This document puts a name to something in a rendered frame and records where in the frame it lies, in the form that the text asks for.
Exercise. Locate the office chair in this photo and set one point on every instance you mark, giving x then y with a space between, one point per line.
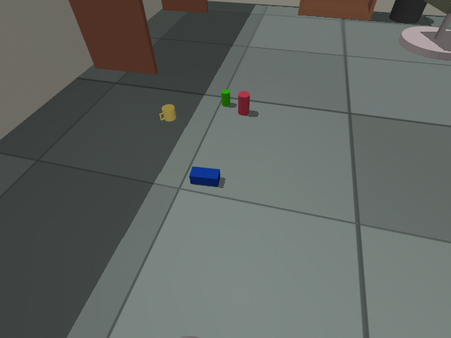
430 42

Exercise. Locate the bookshelf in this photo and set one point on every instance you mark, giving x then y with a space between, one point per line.
350 9

